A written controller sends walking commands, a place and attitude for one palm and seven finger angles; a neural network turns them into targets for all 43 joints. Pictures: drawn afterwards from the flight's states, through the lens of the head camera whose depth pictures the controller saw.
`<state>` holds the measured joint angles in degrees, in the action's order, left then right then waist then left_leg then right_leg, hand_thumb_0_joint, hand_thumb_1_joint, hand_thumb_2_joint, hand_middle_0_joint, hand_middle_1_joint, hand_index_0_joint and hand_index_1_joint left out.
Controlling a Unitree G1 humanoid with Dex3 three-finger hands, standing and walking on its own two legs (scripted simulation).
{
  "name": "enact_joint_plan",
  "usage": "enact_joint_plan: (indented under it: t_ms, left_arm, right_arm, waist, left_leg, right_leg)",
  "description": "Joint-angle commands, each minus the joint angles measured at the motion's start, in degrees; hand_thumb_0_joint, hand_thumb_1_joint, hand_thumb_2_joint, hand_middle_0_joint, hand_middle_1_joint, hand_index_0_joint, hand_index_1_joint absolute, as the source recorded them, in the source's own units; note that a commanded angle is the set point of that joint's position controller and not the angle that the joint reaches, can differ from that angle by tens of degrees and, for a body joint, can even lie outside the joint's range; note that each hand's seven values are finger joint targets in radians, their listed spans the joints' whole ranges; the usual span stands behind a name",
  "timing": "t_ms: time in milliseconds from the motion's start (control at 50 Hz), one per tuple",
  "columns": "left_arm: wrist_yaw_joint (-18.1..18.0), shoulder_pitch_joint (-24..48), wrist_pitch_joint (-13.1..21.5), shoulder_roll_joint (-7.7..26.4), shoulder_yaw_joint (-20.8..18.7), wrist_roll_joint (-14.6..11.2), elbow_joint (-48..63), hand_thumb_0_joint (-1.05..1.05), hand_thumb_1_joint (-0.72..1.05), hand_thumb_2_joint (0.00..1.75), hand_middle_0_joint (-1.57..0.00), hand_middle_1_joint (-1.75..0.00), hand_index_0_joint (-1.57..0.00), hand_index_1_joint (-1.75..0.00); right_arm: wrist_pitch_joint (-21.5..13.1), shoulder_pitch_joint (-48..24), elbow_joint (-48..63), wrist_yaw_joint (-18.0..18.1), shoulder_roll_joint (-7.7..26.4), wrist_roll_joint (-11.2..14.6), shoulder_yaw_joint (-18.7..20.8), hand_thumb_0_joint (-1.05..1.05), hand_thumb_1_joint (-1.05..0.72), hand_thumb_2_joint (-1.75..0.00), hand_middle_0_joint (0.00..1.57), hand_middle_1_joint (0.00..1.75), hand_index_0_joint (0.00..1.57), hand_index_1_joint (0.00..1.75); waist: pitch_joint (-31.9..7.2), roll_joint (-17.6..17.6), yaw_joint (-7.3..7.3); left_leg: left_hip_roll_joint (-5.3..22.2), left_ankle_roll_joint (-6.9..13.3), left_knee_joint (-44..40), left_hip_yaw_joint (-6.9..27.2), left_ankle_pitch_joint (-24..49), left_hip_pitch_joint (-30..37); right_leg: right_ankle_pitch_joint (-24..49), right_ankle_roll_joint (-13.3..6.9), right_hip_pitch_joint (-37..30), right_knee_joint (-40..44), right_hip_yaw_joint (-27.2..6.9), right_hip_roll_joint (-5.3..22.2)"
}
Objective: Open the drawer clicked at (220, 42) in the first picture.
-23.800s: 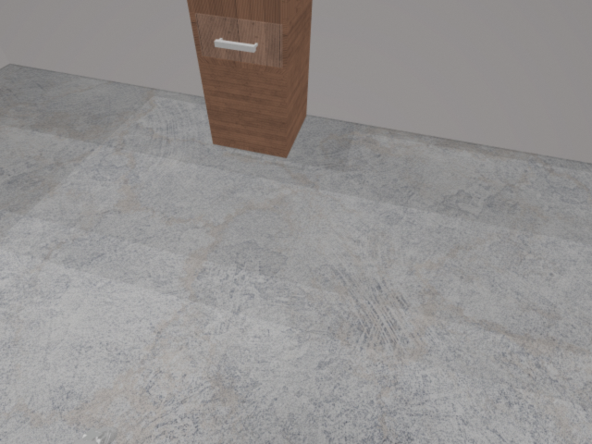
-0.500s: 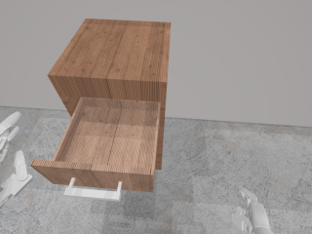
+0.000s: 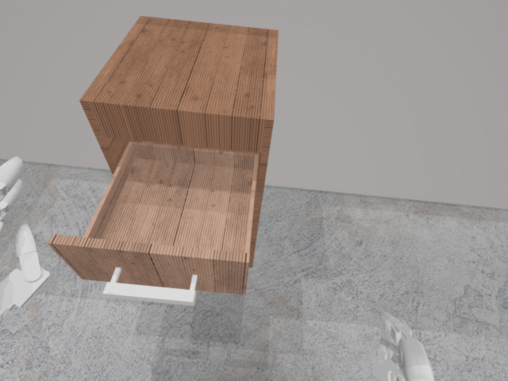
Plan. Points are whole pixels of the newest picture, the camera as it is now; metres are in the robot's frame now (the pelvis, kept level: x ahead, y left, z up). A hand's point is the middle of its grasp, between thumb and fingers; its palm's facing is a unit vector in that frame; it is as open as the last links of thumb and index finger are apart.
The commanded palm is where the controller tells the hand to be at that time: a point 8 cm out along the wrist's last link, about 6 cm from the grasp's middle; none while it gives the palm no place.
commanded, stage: step back with the hand held close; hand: left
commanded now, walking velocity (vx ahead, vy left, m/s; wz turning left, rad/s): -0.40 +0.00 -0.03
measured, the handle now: (153, 284) +0.32 +0.22 -0.17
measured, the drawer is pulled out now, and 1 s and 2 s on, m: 0.30 0.30 0.30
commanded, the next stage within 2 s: stop stepping back and stand still in 0.62 s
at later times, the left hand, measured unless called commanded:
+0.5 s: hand (56, 341) +0.14 +0.20 +0.16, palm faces +0.25 -0.82 -0.51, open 7.4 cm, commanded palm +0.07 +0.24 +0.19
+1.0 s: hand out of the picture -0.03 +0.16 +0.16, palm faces +0.37 -0.82 -0.43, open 7.4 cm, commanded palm -0.08 +0.21 +0.19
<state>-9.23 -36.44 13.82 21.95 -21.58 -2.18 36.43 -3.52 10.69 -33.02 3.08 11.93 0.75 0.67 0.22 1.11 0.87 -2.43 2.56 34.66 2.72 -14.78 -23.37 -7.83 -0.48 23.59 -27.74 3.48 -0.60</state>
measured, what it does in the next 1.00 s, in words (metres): walks backwards: right foot, then left foot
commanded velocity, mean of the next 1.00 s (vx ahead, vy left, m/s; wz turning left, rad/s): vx -0.18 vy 0.05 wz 0.00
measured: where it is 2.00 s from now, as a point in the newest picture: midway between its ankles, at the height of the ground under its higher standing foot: outside the picture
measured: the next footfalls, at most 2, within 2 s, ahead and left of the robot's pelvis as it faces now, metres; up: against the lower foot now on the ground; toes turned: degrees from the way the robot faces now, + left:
right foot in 0.14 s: -0.04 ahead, -0.12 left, +0.00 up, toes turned -1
left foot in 0.52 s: -0.01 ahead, +0.08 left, +0.00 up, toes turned -1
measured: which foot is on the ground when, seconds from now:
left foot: down 0.00-0.32, up 0.34-0.50, down 0.52-0.78, up 0.80-1.00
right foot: down 0.00-0.06, up 0.08-0.12, down 0.14-0.54, up 0.56-0.74, down 0.76-1.00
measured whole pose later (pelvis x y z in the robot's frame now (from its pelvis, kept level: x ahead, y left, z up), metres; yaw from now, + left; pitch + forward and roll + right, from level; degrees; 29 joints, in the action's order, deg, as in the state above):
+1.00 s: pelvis -0.21 -0.08 +0.01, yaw +1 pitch +3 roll +2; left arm -9.0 -38.0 10.5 20.0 -19.2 -1.6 30.5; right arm -4.1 16.5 -36.8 4.4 12.2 0.3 0.3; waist -4.3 2.6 1.7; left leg -0.6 1.7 40.1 -2.4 -23.9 -16.9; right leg -9.4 -2.7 19.1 -25.6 3.8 1.2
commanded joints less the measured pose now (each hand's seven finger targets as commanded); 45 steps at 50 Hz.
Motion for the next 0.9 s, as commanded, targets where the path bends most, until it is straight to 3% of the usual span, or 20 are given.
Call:
enact_joint_plan:
  t_ms: [0, 100, 200, 260, 300, 320, 380, 420, 460, 480, 520, 580, 620, 680, 720, 740, 760, 780, 820, 880]
  left_arm:
    - [-1.2, -0.1, 3.9, 10.1, -8.4, 1.1, 13.9, 0.0, 0.9, 0.9, -0.2, -0.3, -0.2, -0.3]
    - [-0.3, -3.0, 4.2, 8.5, -7.8, -0.6, 13.0, 0.0, 0.9, 0.9, -0.2, -0.3, -0.2, -0.3]
    - [0.9, -2.2, 4.3, 9.2, -6.9, -0.8, 14.5, 0.0, 0.9, 0.9, -0.2, -0.3, -0.2, -0.3]
    - [1.5, -5.2, 3.1, 9.8, -8.4, -1.7, 13.6, 0.0, 0.9, 0.9, -0.2, -0.3, -0.2, -0.3]
    - [1.5, -6.7, 2.8, 10.9, -10.1, -2.3, 10.4, 0.0, 0.9, 0.9, -0.2, -0.3, -0.2, -0.3]
    - [1.4, -6.6, 2.9, 11.2, -10.3, -2.4, 10.0, 0.0, 0.9, 0.9, -0.2, -0.3, -0.2, -0.3]
    - [0.7, -5.4, 1.5, 10.9, -10.2, -1.4, 7.9, 0.0, 0.9, 0.9, -0.2, -0.3, -0.2, -0.3]
    - [0.3, -4.7, 0.7, 9.6, -8.2, -0.7, 8.0, 0.0, 0.9, 0.9, -0.2, -0.3, -0.2, -0.3]
    - [0.3, -2.8, 0.7, 9.7, -6.1, -0.9, 11.7, 0.0, 0.9, 0.9, -0.2, -0.3, -0.2, -0.3]
    - [0.3, -1.7, 1.0, 10.6, -5.9, -0.6, 13.2, 0.0, 0.9, 0.9, -0.2, -0.3, -0.2, -0.3]
    - [0.6, -3.3, 2.2, 10.4, -6.3, -1.2, 13.8, 0.0, 0.9, 0.9, -0.2, -0.3, -0.2, -0.3]
    - [0.5, -2.8, 1.8, 10.6, -7.4, -1.6, 18.2, 0.0, 0.9, 0.9, -0.2, -0.3, -0.2, -0.3]
    - [0.5, -3.0, 1.5, 9.2, -7.0, -1.6, 16.0, 0.0, 0.9, 0.9, -0.2, -0.3, -0.2, -0.3]
    - [0.9, -1.4, 1.7, 9.5, -7.7, -1.7, 14.0, 0.0, 0.9, 0.9, -0.2, -0.3, -0.2, -0.3]
    - [1.3, -3.0, 1.7, 8.9, -7.9, -1.9, 10.7, 0.0, 0.9, 0.9, -0.2, -0.3, -0.2, -0.3]
    - [1.4, -3.1, 1.7, 9.4, -7.9, -1.8, 10.8, 0.0, 0.9, 0.9, -0.2, -0.3, -0.2, -0.3]
    - [1.2, -2.1, 1.3, 10.9, -8.0, -1.5, 10.3, 0.0, 0.9, 0.9, -0.2, -0.3, -0.2, -0.3]
    - [0.5, -0.8, 0.3, 12.3, -9.0, -1.7, 11.4, 0.0, 0.9, 0.9, -0.2, -0.3, -0.2, -0.3]
    - [-0.2, 1.1, -0.8, 8.3, -6.0, -1.8, 7.0, 0.0, 0.9, 0.9, -0.2, -0.3, -0.2, -0.3]
    - [-0.6, 2.1, -0.4, 8.8, -4.8, -0.7, 4.5, 0.0, 0.9, 0.9, -0.2, -0.3, -0.2, -0.3]
  right_arm:
    - [-4.2, -6.6, 9.9, 1.2, 7.3, -0.3, 2.7, 0.0, -0.9, -0.9, 0.2, 0.3, 0.2, 0.3]
    - [-6.0, -5.1, 7.5, 0.9, 6.5, -1.8, 3.4, 0.0, -0.9, -0.9, 0.2, 0.3, 0.2, 0.3]
    - [-5.3, -5.6, 4.9, -0.4, 7.3, -2.0, 2.6, 0.0, -0.9, -0.9, 0.2, 0.3, 0.2, 0.3]
    - [-3.8, -7.8, 7.6, -0.5, 7.0, 0.1, 3.4, 0.0, -0.9, -0.9, 0.2, 0.3, 0.2, 0.3]
    - [-2.2, -9.2, 8.9, 0.1, 5.8, 1.2, 3.4, 0.0, -0.9, -0.9, 0.2, 0.3, 0.2, 0.3]
    - [-1.9, -10.2, 9.4, 0.5, 5.3, 1.6, 3.1, 0.0, -0.9, -0.9, 0.2, 0.3, 0.2, 0.3]
    - [-0.3, -11.3, 9.2, 1.7, 3.9, 0.2, 1.0, 0.0, -0.9, -0.9, 0.2, 0.3, 0.2, 0.3]
    - [1.1, -10.5, 8.6, 2.4, 3.9, 0.0, 0.7, 0.0, -0.9, -0.9, 0.2, 0.3, 0.2, 0.3]
    - [0.9, -8.5, 8.1, 2.5, 5.1, 0.4, 2.0, 0.0, -0.9, -0.9, 0.2, 0.3, 0.2, 0.3]
    - [0.3, -8.8, 8.3, 2.4, 5.8, 1.1, 3.0, 0.0, -0.9, -0.9, 0.2, 0.3, 0.2, 0.3]
    - [-2.2, -7.0, 8.7, 1.0, 6.6, 0.8, 4.3, 0.0, -0.9, -0.9, 0.2, 0.3, 0.2, 0.3]
    - [-4.6, -6.4, 7.5, 0.7, 5.9, -1.1, 3.3, 0.0, -0.9, -0.9, 0.2, 0.3, 0.2, 0.3]
    - [-5.3, -6.2, 6.7, 0.2, 6.3, -0.9, 3.3, 0.0, -0.9, -0.9, 0.2, 0.3, 0.2, 0.3]
    - [-6.0, -7.1, 6.6, 0.0, 7.6, -1.0, 3.1, 0.0, -0.9, -0.9, 0.2, 0.3, 0.2, 0.3]
    - [-6.1, -7.1, 7.3, -0.3, 7.5, -0.2, 2.8, 0.0, -0.9, -0.9, 0.2, 0.3, 0.2, 0.3]
    - [-5.6, -6.7, 8.1, -0.4, 7.1, 0.3, 2.9, 0.0, -0.9, -0.9, 0.2, 0.3, 0.2, 0.3]
    - [-4.7, -5.8, 8.8, -0.3, 6.7, 0.8, 3.5, 0.0, -0.9, -0.9, 0.2, 0.3, 0.2, 0.3]
    - [-4.0, -5.0, 8.5, -0.2, 7.1, 1.3, 4.2, 0.0, -0.9, -0.9, 0.2, 0.3, 0.2, 0.3]
    - [-3.1, -5.0, 6.8, 0.8, 3.9, 0.4, 2.0, 0.0, -0.9, -0.9, 0.2, 0.3, 0.2, 0.3]
    - [-3.1, -6.4, 7.5, 2.2, 5.2, -0.1, 1.6, 0.0, -0.9, -0.9, 0.2, 0.3, 0.2, 0.3]
  waist:
    - [-8.2, -13.6, -0.54]
    - [-9.3, -8.0, -1.14]
    - [-16.6, -11.0, -1.13]
    - [-21.6, -0.6, -1.43]
    - [-19.0, 7.7, -1.11]
    - [-15.8, 9.1, -1.38]
    - [-11.4, 5.5, -0.97]
    - [-9.7, 3.0, 0.35]
    - [-10.7, -1.7, 0.71]
    - [-11.9, -5.0, 0.16]
    - [-15.8, -9.1, -0.86]
    - [-13.8, -15.2, -1.25]
    - [-11.6, -10.6, -1.28]
    - [-8.0, -12.3, -1.45]
    - [-7.0, -10.0, -1.75]
    - [-5.7, -5.6, -1.41]
    - [-5.6, 7.8, -0.86]
    - [-5.7, 13.6, -1.59]
    - [-3.9, 6.6, 1.56]
    - [-1.7, 6.6, 1.15]
  left_leg:
    - [14.0, 3.6, -19.9, 13.8, -0.3, -17.9]
    - [15.5, 4.2, -11.7, 12.5, 28.2, 0.6]
    - [14.4, 2.4, -4.7, 8.3, 50.2, 19.8]
    - [9.2, -0.4, 0.7, 1.3, 35.7, 14.0]
    - [2.8, -2.5, 9.3, -2.4, 7.6, 3.2]
    - [0.6, -2.7, 15.0, -1.4, -8.3, -3.1]
    - [1.6, -2.8, 12.1, 0.6, -12.0, -8.3]
    - [1.8, -2.9, -0.9, -1.8, -3.4, -3.4]
    - [5.2, -1.4, -13.9, -1.7, 22.1, 6.4]
    - [11.3, 0.5, -14.3, 2.2, 38.0, 11.7]
    - [18.1, 4.2, -11.1, 6.6, 49.6, 18.7]
    - [20.6, 6.2, -12.6, 7.9, 41.3, 10.8]
    - [19.7, 5.8, -12.8, 7.1, 35.3, 8.6]
    - [18.3, 4.8, -14.4, 5.9, 14.7, -0.6]
    - [14.4, 2.5, -11.7, 3.9, -5.0, -3.9]
    - [8.9, -0.8, -6.0, -1.3, -13.4, -4.0]
    - [2.0, -4.3, 11.5, -6.0, -14.8, -1.4]
    - [-1.0, -4.3, 27.8, -3.1, -11.1, 0.5]
    - [2.2, -4.2, 34.1, 0.2, -6.2, -1.6]
    - [3.5, -3.1, 18.8, -2.3, -7.9, 1.6]
  right_leg:
    - [-1.1, 1.1, -23.0, -12.7, -3.1, -0.6]
    - [-12.3, 0.1, -9.6, -8.7, -4.7, -0.5]
    - [-0.1, 0.0, -7.5, 2.7, -4.2, -0.1]
    - [24.7, 0.7, -15.7, 3.8, -5.7, 4.9]
    - [45.8, -2.6, -18.0, 4.4, -11.6, 14.3]
    - [48.6, -4.4, -17.5, 5.0, -13.7, 17.9]
    - [48.8, -7.6, -17.9, 3.8, -12.2, 17.3]
    - [46.3, -4.2, -17.7, 1.8, -8.2, 12.7]
    - [35.1, 1.1, -15.5, -2.4, -4.0, 7.2]
    - [20.6, 2.9, -12.2, -5.4, -2.9, 4.0]
    - [-9.1, 2.8, -4.0, -13.1, -5.6, 1.8]
    - [-19.7, 0.8, -4.2, -19.2, -6.1, 1.7]
    - [-17.5, 1.1, -5.6, -16.2, -5.0, 1.3]
    - [-14.7, 1.3, -11.2, -10.5, -3.3, 0.8]
    - [-11.1, 1.3, -14.8, -0.4, -2.5, 1.3]
    - [-11.7, 0.2, -12.7, 6.5, -3.4, 3.5]
    - [-30.0, -3.8, -0.9, 16.0, -17.7, 12.2]
    - [-35.0, -7.5, 8.1, 23.0, -30.7, 21.0]
    - [-25.9, -7.7, 5.2, 18.7, -21.3, 19.6]
    - [-26.8, -4.5, 2.6, 18.5, -13.9, 16.1]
